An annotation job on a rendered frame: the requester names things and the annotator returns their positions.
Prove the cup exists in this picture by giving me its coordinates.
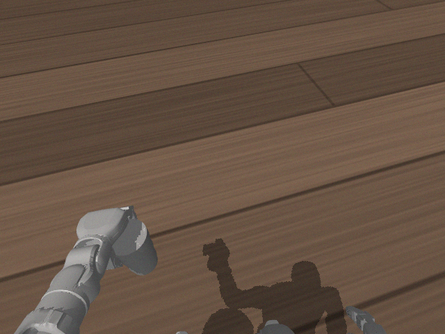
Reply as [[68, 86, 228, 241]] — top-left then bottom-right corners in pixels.
[[112, 219, 158, 276]]

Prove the left robot hand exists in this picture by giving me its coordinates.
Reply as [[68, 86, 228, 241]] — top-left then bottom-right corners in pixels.
[[76, 205, 138, 270]]

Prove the right robot hand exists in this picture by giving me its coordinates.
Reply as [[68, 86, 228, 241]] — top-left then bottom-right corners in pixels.
[[346, 306, 387, 334]]

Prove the left robot arm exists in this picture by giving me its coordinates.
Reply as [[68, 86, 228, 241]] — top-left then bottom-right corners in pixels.
[[14, 234, 112, 334]]

